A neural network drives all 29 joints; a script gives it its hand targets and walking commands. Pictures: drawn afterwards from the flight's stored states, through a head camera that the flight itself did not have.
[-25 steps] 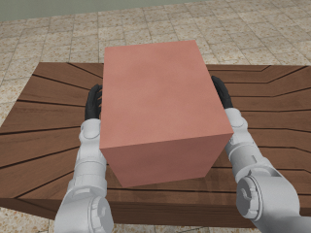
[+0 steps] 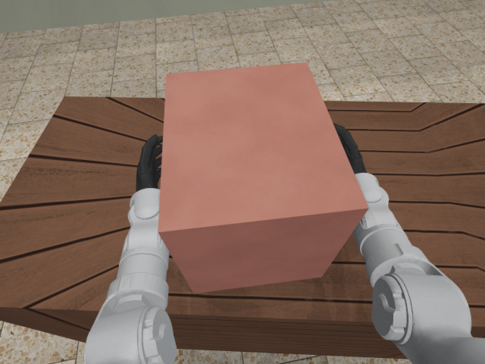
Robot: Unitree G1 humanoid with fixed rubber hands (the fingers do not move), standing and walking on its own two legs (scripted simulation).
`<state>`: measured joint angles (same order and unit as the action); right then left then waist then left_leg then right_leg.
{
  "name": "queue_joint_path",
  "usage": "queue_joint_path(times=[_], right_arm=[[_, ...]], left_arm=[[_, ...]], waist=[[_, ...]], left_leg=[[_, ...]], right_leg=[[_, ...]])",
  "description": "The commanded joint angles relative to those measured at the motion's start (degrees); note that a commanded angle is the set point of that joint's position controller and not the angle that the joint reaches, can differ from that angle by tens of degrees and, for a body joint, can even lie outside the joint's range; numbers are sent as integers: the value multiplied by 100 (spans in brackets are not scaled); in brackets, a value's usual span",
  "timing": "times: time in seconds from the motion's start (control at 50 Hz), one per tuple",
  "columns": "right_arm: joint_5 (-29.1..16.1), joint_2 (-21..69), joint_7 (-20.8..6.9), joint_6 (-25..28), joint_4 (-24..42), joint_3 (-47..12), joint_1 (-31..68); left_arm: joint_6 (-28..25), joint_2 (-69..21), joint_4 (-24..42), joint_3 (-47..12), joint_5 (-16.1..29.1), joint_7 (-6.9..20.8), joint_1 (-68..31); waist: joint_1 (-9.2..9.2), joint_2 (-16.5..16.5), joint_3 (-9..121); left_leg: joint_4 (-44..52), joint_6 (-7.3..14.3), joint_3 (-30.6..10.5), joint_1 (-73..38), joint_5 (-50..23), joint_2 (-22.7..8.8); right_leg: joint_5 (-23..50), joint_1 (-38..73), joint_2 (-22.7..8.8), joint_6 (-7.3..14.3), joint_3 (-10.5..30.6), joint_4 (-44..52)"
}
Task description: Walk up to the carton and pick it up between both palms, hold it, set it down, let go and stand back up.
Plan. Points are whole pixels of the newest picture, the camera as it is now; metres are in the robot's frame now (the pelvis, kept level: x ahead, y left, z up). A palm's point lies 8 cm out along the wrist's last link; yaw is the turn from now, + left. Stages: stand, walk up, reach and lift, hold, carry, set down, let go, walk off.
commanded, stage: set down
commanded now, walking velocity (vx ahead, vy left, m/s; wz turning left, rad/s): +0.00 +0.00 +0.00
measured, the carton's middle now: (248, 181) +0.42 +0.02 +0.03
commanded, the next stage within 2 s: none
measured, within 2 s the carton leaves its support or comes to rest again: neither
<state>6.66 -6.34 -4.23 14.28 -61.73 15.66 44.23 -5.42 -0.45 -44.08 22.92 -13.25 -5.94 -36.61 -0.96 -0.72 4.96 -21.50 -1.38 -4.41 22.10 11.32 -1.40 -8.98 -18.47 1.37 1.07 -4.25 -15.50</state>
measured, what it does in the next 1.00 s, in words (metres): shifts its weight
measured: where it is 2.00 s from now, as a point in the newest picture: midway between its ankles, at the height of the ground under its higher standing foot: outside the picture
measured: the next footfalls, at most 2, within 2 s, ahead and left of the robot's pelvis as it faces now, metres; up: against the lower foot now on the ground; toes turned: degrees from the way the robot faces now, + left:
none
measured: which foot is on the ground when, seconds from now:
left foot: down 0.00-1.00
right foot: down 0.00-1.00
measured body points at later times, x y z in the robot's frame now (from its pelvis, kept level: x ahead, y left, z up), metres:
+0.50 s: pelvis -0.02 -0.01 -0.01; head +0.06 -0.01 +0.43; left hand +0.39 +0.19 +0.02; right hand +0.43 -0.20 +0.05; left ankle -0.02 +0.13 -0.75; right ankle -0.03 -0.11 -0.75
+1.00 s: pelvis -0.05 -0.02 -0.01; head -0.02 -0.01 +0.44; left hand +0.31 +0.20 +0.01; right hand +0.34 -0.24 +0.02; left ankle -0.02 +0.13 -0.75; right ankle -0.03 -0.11 -0.75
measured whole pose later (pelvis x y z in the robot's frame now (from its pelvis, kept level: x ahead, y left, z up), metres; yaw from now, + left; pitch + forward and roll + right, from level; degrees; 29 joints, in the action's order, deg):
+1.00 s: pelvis -0.05 -0.02 -0.01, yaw +0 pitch +11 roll +0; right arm -23.2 -21.2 -5.9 17.5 -69.5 -10.3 36.3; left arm -16.1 8.6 -55.5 7.4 7.9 -6.7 -28.4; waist -2.4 0.7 7.7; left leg -24.8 -2.4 -4.4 27.7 8.5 -1.6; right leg -9.1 -27.1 1.4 2.4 -4.2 -24.8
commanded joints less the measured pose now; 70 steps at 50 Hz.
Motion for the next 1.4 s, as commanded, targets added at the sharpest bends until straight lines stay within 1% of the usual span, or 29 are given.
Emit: queue_joint_path(times=[0.0, 0.08, 0.1, 0.18, 0.32, 0.36, 0.46, 0.48, 0.5, 0.58, 0.6, 0.62, 0.64, 0.66, 0.68, 0.7, 0.72, 0.76, 0.86, 0.9, 0.94, 0.98, 1.06, 1.08, 1.1, 1.12, 1.14, 1.22, 1.38], right_arm=[[-1228, -1078, 192, 289, -420, -1287, 2617], [-1924, -1396, 325, 334, -693, -1732, 2981], [-2089, -1389, 337, 369, -679, -1954, 3038], [-2271, -1608, 440, 466, -847, -2131, 3140], [-2873, -1957, 241, 405, -1276, -2493, 3187], [-2945, -2035, 198, 448, -1197, -2626, 2830], [-3256, -2299, 109, 446, -1153, -2847, 2705], [-3276, -2192, 79, 447, -1227, -2988, 2464], [-3346, -2215, 85, 475, -1037, -3073, 2501], [-3468, -2381, 25, 608, -695, -2992, 1931], [-3493, -2428, 30, 641, -893, -3072, 1296], [-3548, -2454, 46, 690, -553, -3060, 1644], [-3512, -2529, 25, 652, -779, -2990, 1549], [-3503, -2550, 35, 695, -251, -2999, 1945], [-3518, -2493, -8, 709, -282, -2973, 1673], [-3583, -2538, -17, 738, 37, -3055, 1186], [-3597, -2551, -26, 788, 62, -2913, 1110], [-3624, -2583, -58, 845, 427, -3005, 799], [-3495, -2507, -169, 656, 666, -2719, 1300], [-3540, -2478, -237, 581, 837, -2608, 859], [-3412, -2439, -248, 440, 675, -2413, 1508], [-3485, -2289, -264, 347, 539, -2492, 1177], [-3444, -2281, -248, 415, 637, -2453, 810], [-3467, -2292, -258, 399, 382, -2429, 678], [-3457, -2255, -257, 450, 513, -2468, 486], [-3511, -2302, -247, 489, 506, -2495, 115], [-3454, -2307, -228, 546, 625, -2448, 547], [-3545, -2413, -229, 627, 577, -2466, -50], [-3352, -2411, -229, 850, 1316, -2191, -890]], left_arm=[[-252, 647, -353, -1006, 750, -355, -2187], [-500, 927, -886, -1254, 1152, -375, -2444], [-550, 1050, -1172, -1174, 1221, -364, -2380], [-907, 1303, -1489, -1207, 1482, -265, -2577], [-1193, 1573, -1577, -1461, 1828, -284, -2876], [-1257, 1580, -1694, -1500, 1941, -211, -2498], [-1278, 1849, -1718, -1496, 1970, -89, -2282], [-1272, 1751, -1605, -1559, 1968, -37, -2010], [-1282, 1933, -1570, -1377, 1964, -7, -1989], [-1306, 1944, -1088, -1396, 1958, 4, -1452], [-1258, 1830, -820, -1396, 1845, 45, -803], [-1273, 1888, -746, -1330, 1862, 76, -1052], [-1260, 1927, -856, -1363, 1847, 67, -1075], [-1332, 2179, -631, -1195, 1901, 45, -1437], [-1350, 1961, -579, -1388, 1965, 22, -1188], [-1353, 1924, -23, -1405, 1940, 28, -683], [-1347, 1803, 22, -1475, 1973, 36, -598], [-1259, 1857, 405, -1407, 1932, 38, -200], [-1287, 1970, -15, -1662, 2237, -53, -979], [-1283, 1867, 288, -1875, 2443, -120, -580], [-1266, 2095, -195, -1807, 2477, -189, -1405], [-1275, 2088, -282, -1864, 2501, -237, -1226], [-1226, 2094, -93, -1717, 2358, -219, -824], [-1220, 1957, -52, -1814, 2334, -218, -691], [-1219, 1965, 44, -1762, 2327, -209, -516], [-1206, 1876, 379, -1879, 2290, -168, -166], [-1244, 1947, 294, -1760, 2281, -155, -515], [-1166, 1886, 397, -1800, 2157, -152, 140], [-969, 1773, 1566, -1735, 2028, -99, 1063]], waist=[[-844, -234, 3271], [-827, -21, 3328], [-960, 82, 3331], [-876, 106, 3752], [-923, -133, 3940], [-904, 148, 4084], [-874, 199, 3806], [-817, 193, 3615], [-972, 267, 3830], [-837, 258, 4006], [-716, 222, 3740], [-813, 233, 3958], [-677, 174, 3565], [-879, 244, 3922], [-702, 323, 3563], [-752, 281, 3761], [-623, 322, 3736], [-690, 302, 3611], [-569, 474, 2591], [-481, 551, 2581], [-516, 432, 2473], [-531, 435, 2269], [-493, 385, 2444], [-377, 207, 2268], [-406, 365, 2330], [-323, 185, 2372], [-367, 289, 2528], [-256, 161, 2145], [-42, 310, 2050]], left_leg=[[-474, -231, 889, -975, -3575, -57], [-533, -248, 904, -571, -3286, -17], [-578, -242, 902, -346, -3166, -8], [-638, -297, 927, 88, -2984, 47], [-767, -365, 869, -237, -2740, -28], [-776, -289, 876, -74, -2761, -15], [-708, -221, 858, 165, -2482, 20], [-684, -196, 846, 128, -2457, 33], [-691, -161, 894, 278, -2506, 46], [-704, -142, 796, 98, -2633, 72], [-717, -136, 739, -96, -2914, 80], [-719, -154, 763, 30, -2900, 79], [-613, -114, 690, 116, -2613, 89], [-675, -108, 767, 164, -2520, 116], [-613, -59, 691, 87, -2323, 98], [-632, -72, 717, -149, -2667, 105], [-637, -98, 669, -228, -2699, 82], [-635, -114, 616, -461, -3001, 90], [-369, 67, 658, 93, -977, 126], [-362, 98, 623, -76, -769, 99], [-401, 100, 673, 381, -51, 146], [-413, 140, 711, 442, 220, 163], [-464, 106, 673, 325, -212, 206], [-447, 78, 636, 246, -199, 182], [-450, 87, 599, 213, -314, 173], [-425, 80, 603, -56, -673, 161], [-452, 38, 626, 17, -679, 175], [-423, 67, 584, -88, -855, 165], [-314, 82, 469, -517, -1251, 208]], right_leg=[[2450, 772, 210, -55, 251, -585], [2570, 746, 232, -131, 352, -747], [2735, 855, 227, -160, 382, -845], [3309, 1210, 169, -222, 449, -1105], [1967, 252, 278, -109, 361, -1032], [2440, 550, 256, -128, 401, -1121], [2435, 775, 193, -244, 469, -1218], [2510, 905, 175, -215, 468, -1215], [2688, 1091, 120, -258, 532, -1237], [2921, 1264, 147, -250, 516, -1318], [3405, 1550, 163, -265, 501, -1343], [3368, 1589, 131, -274, 541, -1355], [3108, 1506, 108, -293, 536, -1316], [2907, 1512, 80, -320, 600, -1316], [2699, 1440, 114, -297, 536, -1292], [3095, 1693, 139, -290, 577, -1317], [3036, 1628, 172, -268, 532, -1277], [3075, 1700, 173, -259, 485, -1218], [472, 997, 41, -268, 557, -946], [147, 976, 32, -189, 596, -878], [-908, 563, -56, -190, 744, -882], [-1310, 580, -113, -176, 865, -850], [-668, 894, -120, -193, 861, -893], [-593, 847, -113, -188, 846, -894], [-494, 1014, -116, -185, 863, -843], [58, 1175, -73, -172, 753, -883], [64, 1122, -52, -209, 718, -912], [360, 1310, -57, -201, 695, -874], [811, 1655, -60, -205, 680, -689]])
